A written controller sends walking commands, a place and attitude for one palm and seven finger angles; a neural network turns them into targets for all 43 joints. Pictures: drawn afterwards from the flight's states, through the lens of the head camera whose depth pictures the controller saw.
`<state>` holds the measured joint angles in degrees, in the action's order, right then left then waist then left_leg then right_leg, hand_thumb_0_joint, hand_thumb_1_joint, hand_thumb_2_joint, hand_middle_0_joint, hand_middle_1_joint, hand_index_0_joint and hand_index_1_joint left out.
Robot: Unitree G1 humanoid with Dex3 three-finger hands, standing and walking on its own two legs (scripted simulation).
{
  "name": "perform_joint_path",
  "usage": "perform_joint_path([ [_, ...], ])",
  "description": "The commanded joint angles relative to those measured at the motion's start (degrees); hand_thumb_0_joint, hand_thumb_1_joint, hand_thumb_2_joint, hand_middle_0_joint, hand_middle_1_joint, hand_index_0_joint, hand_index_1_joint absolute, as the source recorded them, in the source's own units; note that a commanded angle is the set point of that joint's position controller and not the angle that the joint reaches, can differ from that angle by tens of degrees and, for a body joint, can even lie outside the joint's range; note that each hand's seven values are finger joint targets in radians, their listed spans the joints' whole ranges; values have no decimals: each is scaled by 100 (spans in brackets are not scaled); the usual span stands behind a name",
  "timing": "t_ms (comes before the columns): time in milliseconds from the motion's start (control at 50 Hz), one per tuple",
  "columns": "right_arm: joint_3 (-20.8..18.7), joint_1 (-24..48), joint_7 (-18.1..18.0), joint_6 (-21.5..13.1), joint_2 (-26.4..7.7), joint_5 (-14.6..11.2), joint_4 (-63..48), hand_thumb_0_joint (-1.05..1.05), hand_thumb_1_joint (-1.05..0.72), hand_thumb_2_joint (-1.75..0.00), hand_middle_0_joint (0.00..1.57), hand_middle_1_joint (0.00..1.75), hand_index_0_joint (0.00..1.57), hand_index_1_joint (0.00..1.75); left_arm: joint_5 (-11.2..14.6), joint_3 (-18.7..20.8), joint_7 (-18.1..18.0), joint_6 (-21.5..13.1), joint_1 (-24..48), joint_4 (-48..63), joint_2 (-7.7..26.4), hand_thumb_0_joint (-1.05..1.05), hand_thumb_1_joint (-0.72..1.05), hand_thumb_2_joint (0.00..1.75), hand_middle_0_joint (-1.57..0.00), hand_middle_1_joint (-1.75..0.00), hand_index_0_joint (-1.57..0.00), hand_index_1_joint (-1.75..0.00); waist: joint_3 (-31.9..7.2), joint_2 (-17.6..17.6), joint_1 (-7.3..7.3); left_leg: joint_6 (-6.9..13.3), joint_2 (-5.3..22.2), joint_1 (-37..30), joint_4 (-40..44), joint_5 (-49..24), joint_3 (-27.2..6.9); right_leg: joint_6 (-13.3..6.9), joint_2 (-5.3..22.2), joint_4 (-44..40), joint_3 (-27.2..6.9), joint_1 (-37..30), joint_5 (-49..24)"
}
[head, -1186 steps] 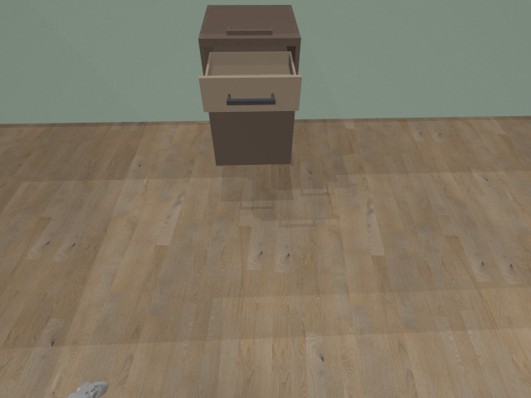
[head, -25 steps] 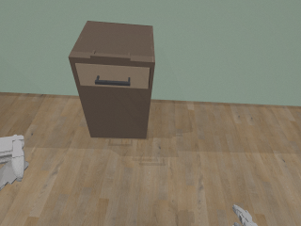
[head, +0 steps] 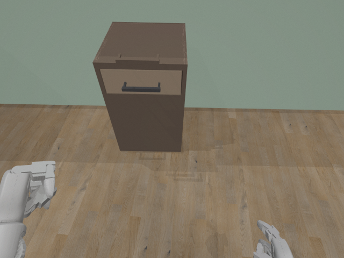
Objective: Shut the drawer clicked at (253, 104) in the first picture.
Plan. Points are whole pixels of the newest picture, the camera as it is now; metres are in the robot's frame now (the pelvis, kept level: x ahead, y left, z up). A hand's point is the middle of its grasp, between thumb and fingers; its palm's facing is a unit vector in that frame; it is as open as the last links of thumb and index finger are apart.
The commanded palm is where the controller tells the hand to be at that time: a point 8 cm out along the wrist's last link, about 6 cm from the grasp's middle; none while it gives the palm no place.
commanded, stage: let the arm hang, fingers relaxed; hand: left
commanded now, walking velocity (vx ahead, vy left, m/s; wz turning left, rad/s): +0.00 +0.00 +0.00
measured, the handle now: (141, 86) +0.87 +0.21 -0.16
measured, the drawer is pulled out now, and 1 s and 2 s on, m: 0.00 0.00 0.00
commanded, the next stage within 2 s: look to check the result in 1.04 s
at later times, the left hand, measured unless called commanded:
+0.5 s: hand out of the picture -0.09 +0.21 -0.17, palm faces +0.03 -0.96 -0.27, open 5.1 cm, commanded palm none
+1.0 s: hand out of the picture +0.02 +0.16 -0.17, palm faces +0.01 -0.98 -0.20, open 7.3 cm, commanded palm none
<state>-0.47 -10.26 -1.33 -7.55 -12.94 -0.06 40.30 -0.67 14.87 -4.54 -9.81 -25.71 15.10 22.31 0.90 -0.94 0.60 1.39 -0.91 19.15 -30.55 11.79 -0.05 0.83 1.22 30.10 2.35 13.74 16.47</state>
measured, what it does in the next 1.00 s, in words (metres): stands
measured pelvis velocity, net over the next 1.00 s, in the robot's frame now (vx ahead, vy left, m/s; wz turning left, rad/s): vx -0.01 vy -0.01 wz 0.00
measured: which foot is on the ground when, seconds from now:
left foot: down 0.00-1.00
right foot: down 0.00-1.00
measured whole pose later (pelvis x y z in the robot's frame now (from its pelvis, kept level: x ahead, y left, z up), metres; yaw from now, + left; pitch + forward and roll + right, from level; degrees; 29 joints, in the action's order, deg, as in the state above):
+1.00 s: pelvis -0.01 -0.01 +0.01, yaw +0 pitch -1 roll +0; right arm -1.5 -15.9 -1.6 -0.2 -8.3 1.2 64.2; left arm -0.7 0.5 -1.6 -0.3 -12.6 -63.6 9.2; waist 2.4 -0.3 -0.8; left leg 0.4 -0.5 14.7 -24.1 8.4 -0.6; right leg -0.5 0.4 25.2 2.3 10.0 14.1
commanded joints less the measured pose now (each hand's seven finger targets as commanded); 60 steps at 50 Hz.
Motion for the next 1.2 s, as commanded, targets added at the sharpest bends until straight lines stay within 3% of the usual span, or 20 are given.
perform_joint_path([
  [0,-375,10,152,233,-1001,-8,-40,0,-90,-90,20,30,20,30,-155,-867,453,841,228,-2704,-93,0,90,90,-124,-143,-124,-143,-1012,728,-98,178,663,-399,-152,-1736,-594,-239,505,41,-330,-133,-1604],
  [40,-314,129,148,363,-1027,65,28,0,-90,-90,20,30,20,30,-167,-908,451,887,612,-3315,45,0,90,90,-116,-134,-116,-134,-782,1212,-75,224,613,-133,4,-1195,-714,-293,472,-100,-381,-200,-1099],
  [60,-308,202,156,422,-1045,90,92,0,-90,-90,20,30,20,30,-165,-941,443,909,821,-3674,96,0,90,90,-112,-130,-112,-130,-617,1214,-72,207,579,-43,94,-986,-719,-337,496,-161,-407,-122,-797],
  [100,-265,338,149,539,-1043,149,266,0,-90,-90,20,30,20,30,-127,-1042,428,965,1023,-4366,105,0,90,90,-104,-121,-104,-121,-265,583,-59,200,515,-27,355,-475,-735,-360,473,-408,-540,86,-131],
  [120,-233,364,151,599,-1000,167,353,0,-90,-90,20,30,20,30,-113,-1101,415,999,1090,-4694,90,0,90,90,-100,-117,-100,-117,-66,70,-61,181,494,4,553,-140,-758,-360,449,-518,-574,200,226],
  [160,-182,298,144,703,-947,172,514,0,-90,-90,20,30,20,30,-100,-1168,397,1039,1071,-5248,117,0,90,90,-92,-108,-92,-108,98,-491,-39,149,490,88,858,457,-833,-328,352,-686,-563,166,635],
  [240,-182,-30,92,804,-770,165,934,0,-90,-90,20,30,20,30,-51,-1226,392,1018,814,-6222,-22,0,90,90,-76,-91,-76,-91,69,-909,-55,92,442,-18,1144,1441,-811,-381,306,-935,-586,180,1006],
  [300,-234,-270,60,831,-764,157,1154,0,-90,-90,20,30,20,30,-63,-1208,404,1013,657,-6684,-72,0,90,90,-64,-78,-64,-78,-52,-882,-32,126,479,-82,1232,1685,-893,-391,251,-999,-498,90,1021],
  [380,-256,-579,25,814,-752,119,1452,0,-90,-90,20,30,20,30,-31,-1266,394,961,658,-7128,-121,0,90,90,-48,-60,-48,-60,-29,-172,-90,145,534,-423,1091,1067,-858,-447,339,-1150,-515,211,800],
  [460,-264,-791,17,836,-679,103,1725,0,-90,-90,20,30,20,30,-29,-1293,366,972,607,-7445,-144,0,90,90,-32,-43,-32,-43,348,-44,-108,142,545,-412,1132,1117,-819,-447,349,-1262,-532,493,1066],
  [520,-253,-871,11,839,-584,110,1883,0,-90,-90,20,30,20,30,-17,-1302,346,973,558,-7610,-189,0,90,90,-20,-30,-20,-30,478,213,-105,141,513,-456,1086,998,-744,-463,396,-1351,-559,603,1210],
  [560,-250,-947,16,839,-557,101,1966,0,-90,-90,20,30,20,30,-19,-1300,331,964,541,-7669,-175,0,90,90,-20,-30,-20,-30,456,309,-107,126,481,-518,978,855,-654,-469,430,-1406,-592,636,1281],
  [640,-240,-1006,10,828,-421,128,2107,0,-90,-90,20,30,20,30,-17,-1282,315,981,622,-7731,-265,0,90,90,-20,-30,-20,-30,570,104,-123,120,490,-444,1095,964,-707,-453,386,-1283,-551,704,1312],
  [740,-229,-906,-15,760,-345,131,2170,0,-90,-90,20,30,20,30,-18,-1284,301,966,597,-7780,-408,0,90,90,-20,-30,-20,-30,539,-231,-37,143,583,-227,1412,987,-856,-398,296,-1019,-450,297,651],
  [1000,-188,-873,-60,673,-134,106,2294,0,-90,-90,20,30,20,30,-1,-1285,261,883,859,-7794,-614,0,90,90,-20,-30,-20,-30,171,20,-75,64,567,-781,1024,-678,-507,-352,413,-1080,-443,-154,-475],
  [1180,-172,-835,-83,698,-84,96,2350,0,-90,-90,20,30,20,30,9,-1299,239,877,839,-7868,-669,0,90,90,-20,-30,-20,-30,175,159,-98,30,573,-935,890,-946,-378,-352,452,-1163,-445,-244,-840],
])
